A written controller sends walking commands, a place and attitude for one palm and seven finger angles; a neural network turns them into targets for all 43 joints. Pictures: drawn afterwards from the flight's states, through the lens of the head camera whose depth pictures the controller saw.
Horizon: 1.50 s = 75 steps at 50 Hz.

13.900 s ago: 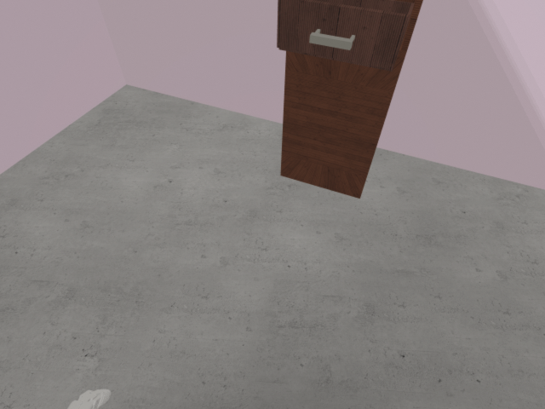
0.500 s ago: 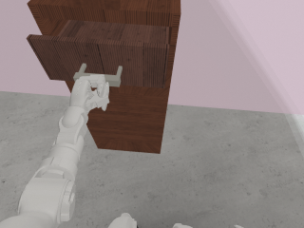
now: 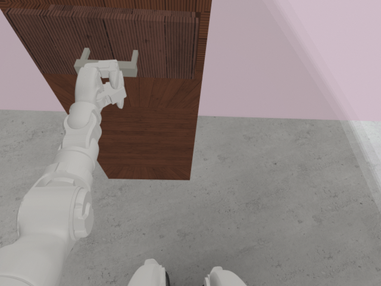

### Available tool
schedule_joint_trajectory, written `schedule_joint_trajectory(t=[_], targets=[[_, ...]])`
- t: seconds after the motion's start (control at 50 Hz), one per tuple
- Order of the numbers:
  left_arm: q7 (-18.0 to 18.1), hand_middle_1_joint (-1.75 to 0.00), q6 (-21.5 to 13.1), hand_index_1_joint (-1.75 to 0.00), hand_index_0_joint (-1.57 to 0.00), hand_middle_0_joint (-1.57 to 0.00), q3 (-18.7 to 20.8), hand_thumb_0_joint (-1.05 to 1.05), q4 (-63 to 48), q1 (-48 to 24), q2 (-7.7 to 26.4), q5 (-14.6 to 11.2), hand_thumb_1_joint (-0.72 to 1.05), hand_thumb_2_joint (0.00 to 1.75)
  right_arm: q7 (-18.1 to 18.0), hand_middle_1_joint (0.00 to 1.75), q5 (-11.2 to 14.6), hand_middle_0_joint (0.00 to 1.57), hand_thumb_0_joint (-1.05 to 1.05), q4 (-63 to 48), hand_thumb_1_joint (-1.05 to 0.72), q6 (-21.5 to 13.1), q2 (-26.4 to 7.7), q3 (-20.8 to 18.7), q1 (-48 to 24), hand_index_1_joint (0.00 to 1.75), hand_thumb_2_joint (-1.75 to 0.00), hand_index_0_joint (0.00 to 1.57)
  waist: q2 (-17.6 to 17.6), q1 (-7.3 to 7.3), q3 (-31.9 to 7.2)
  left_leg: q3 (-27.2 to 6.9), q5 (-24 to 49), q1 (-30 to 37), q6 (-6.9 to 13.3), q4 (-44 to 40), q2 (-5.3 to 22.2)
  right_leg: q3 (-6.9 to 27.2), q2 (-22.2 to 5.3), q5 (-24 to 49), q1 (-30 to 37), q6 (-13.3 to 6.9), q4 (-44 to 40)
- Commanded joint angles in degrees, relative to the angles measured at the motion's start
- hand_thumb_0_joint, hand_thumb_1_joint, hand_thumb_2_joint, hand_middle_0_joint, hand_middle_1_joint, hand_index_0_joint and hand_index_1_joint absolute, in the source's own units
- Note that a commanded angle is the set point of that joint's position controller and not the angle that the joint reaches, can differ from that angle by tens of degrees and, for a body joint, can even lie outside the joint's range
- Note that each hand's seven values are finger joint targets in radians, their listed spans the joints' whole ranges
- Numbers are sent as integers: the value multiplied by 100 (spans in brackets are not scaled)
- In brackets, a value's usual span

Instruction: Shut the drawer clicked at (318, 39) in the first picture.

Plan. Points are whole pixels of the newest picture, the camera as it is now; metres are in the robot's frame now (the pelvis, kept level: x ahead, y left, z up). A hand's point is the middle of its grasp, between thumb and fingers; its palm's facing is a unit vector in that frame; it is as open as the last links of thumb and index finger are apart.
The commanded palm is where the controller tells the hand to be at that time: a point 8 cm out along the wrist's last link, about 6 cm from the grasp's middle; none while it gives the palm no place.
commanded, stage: push the drawer shut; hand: left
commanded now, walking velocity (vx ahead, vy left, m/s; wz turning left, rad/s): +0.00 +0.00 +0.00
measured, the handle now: (108, 61) +0.58 +0.15 +0.11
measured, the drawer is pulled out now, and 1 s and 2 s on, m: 0.03 0.00 0.00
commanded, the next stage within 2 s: pull the fist back off the drawer in 0.60 s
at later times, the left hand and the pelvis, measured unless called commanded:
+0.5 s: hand (123, 76) +0.53 +0.12 +0.11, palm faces -0.04 -1.00 -0.02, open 2.9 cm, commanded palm +0.55 +0.15 +0.11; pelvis +0.01 -0.01 -0.01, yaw +1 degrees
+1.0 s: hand (125, 77) +0.53 +0.11 +0.11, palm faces -0.05 -1.00 -0.03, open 2.9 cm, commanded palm +0.53 +0.15 +0.11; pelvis -0.01 +0.00 -0.01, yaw +0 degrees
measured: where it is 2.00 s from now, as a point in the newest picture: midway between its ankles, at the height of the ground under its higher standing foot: outside the picture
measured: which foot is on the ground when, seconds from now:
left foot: down 0.00-1.00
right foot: down 0.00-1.00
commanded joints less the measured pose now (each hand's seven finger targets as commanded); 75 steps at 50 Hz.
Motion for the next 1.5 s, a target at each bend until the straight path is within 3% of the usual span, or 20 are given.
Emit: schedule_joint_trajectory(t=[0.0,0.18,0.26,0.3,0.36,0.48,0.62,0.68,0.82,0.9,0.92,1.04,1.08,1.12,1.18,1.2,1.28,1.3,1.42,1.48], targets=[[215,-160,-293,-160,-140,-140,168,0,-1123,-3668,1011,95,90,90,-58,30,-16,20,0,-333,-90,-84,-1033,-366,777,30,-90,20,186,-487,-2204,-716,91,2800,-77,-581,116,173,105,372,-932,37,-863],[183,-160,-255,-160,-140,-140,466,0,-917,-4170,1510,173,90,90,-66,30,-74,20,0,-338,-90,-5,-1053,-329,971,30,-90,20,357,-574,-2474,-643,490,2583,-38,-353,78,230,122,632,-751,26,-816],[150,-160,-241,-160,-140,-140,474,0,-882,-4160,1502,186,90,90,-30,30,-85,20,0,-351,-90,41,-1048,-332,1014,30,-90,20,460,-567,-2593,-585,692,2597,-40,-273,76,249,140,790,-724,38,-820],[148,-160,-268,-160,-140,-140,351,0,-871,-4405,1376,222,90,90,-42,30,-58,20,0,-312,-90,72,-1046,-346,1055,30,-90,20,300,-697,-2541,-623,742,2612,-24,-245,106,246,141,823,-869,61,-798],[222,-160,-216,-160,-140,-140,167,0,-846,-4617,1219,244,90,90,-35,30,-84,20,0,-246,-90,80,-1066,-357,1094,30,-90,20,455,-815,-2298,-676,415,2605,-37,-281,111,225,134,555,-1128,51,-851],[329,-160,-294,-160,-140,-140,-11,0,-1049,-5066,1051,240,90,90,-32,30,-136,20,0,-124,-90,15,-1057,-352,1179,30,-90,20,643,-919,-2598,-750,558,2825,-36,-217,105,201,134,626,-1189,27,-808],[350,-160,-217,-160,-140,-140,72,0,-763,-5100,1342,204,90,90,-100,30,-72,20,0,-69,-90,-80,-1148,-298,1169,30,-90,20,564,-973,-2366,-724,-149,2473,-27,-348,133,246,119,174,-1219,60,-906],[362,-160,-185,-160,-140,-140,-109,0,-694,-5056,1040,130,90,90,-121,30,-62,20,0,-87,-90,-150,-1149,-270,1150,30,-90,20,525,-1048,-2196,-752,-412,2431,-22,-438,139,233,106,31,-1299,63,-951],[348,-160,-192,-160,-140,-140,180,0,-650,-4940,1469,184,90,90,-107,30,-72,20,0,-149,-90,-184,-1180,-279,1158,30,-90,20,533,-896,-2364,-733,-378,2363,-35,-407,108,236,104,39,-1196,44,-899],[321,-160,-193,-160,-140,-140,103,0,-597,-4831,1261,208,90,90,-79,30,-71,20,0,-201,-90,-160,-1157,-290,1134,30,-90,20,445,-895,-2324,-740,-374,2385,-29,-404,99,221,104,42,-1260,47,-877],[338,-160,-162,-160,-140,-140,318,0,-528,-4699,1517,190,90,90,-77,30,-93,20,0,-212,-90,-142,-1192,-294,1154,30,-90,20,376,-843,-2268,-738,-414,2254,-27,-401,91,219,109,12,-1186,38,-890],[288,-160,-189,-160,-140,-140,296,0,-766,-4458,1367,216,90,90,-18,30,-107,20,0,-290,-90,-66,-1145,-336,1137,30,-90,20,585,-690,-2516,-756,-48,2564,-63,-381,95,161,112,238,-1152,10,-806],[264,-160,-187,-160,-140,-140,236,0,-794,-4216,1217,161,90,90,0,30,-115,20,0,-339,-90,-33,-1132,-333,1128,30,-90,20,422,-668,-2477,-777,54,2578,-56,-403,92,124,126,299,-1051,-3,-805],[251,-160,-171,-160,-140,-140,428,0,-781,-3891,1421,163,90,90,3,30,-97,20,0,-391,-90,20,-1148,-343,1082,30,-90,20,417,-528,-2526,-710,133,2525,-62,-399,83,148,135,343,-930,-2,-817],[239,-160,-209,-160,-140,-140,254,0,-994,-3665,1114,137,90,90,26,30,-83,20,0,-483,-90,65,-1078,-357,1024,30,-90,20,494,-469,-2463,-689,310,2670,-69,-419,83,114,146,472,-879,-17,-804],[263,-160,-224,-160,-140,-140,451,0,-980,-3466,1305,172,90,90,30,30,-62,20,0,-482,-90,92,-1111,-375,1029,30,-90,20,365,-375,-2560,-699,384,2728,-82,-427,107,109,153,509,-863,-10,-778],[250,-160,-260,-160,-140,-140,324,0,-1378,-2887,1012,76,90,90,55,30,-56,20,0,-630,-90,181,-1032,-388,918,30,-90,20,395,-237,-2629,-604,894,2923,-83,-433,81,87,177,901,-514,-31,-795],[265,-160,-257,-160,-140,-140,506,0,-1369,-2720,1208,116,90,90,56,30,-20,20,0,-645,-90,217,-1057,-399,914,30,-90,20,193,-167,-2683,-573,993,2906,-83,-428,95,94,193,1018,-452,-10,-777],[236,-160,-333,-160,-140,-140,558,0,-1877,-2365,1240,75,90,90,28,30,22,20,0,-756,-90,322,-953,-413,773,30,-90,20,275,-56,-2710,-404,1582,2995,-65,-374,31,176,194,1819,37,2,-773],[138,-160,-266,-160,-140,-140,306,0,-1883,-2068,880,5,90,90,36,30,50,20,0,-782,-90,367,-910,-413,734,30,-90,20,122,-91,-2574,-379,1854,3074,-56,-362,23,164,206,2119,112,7,-788]])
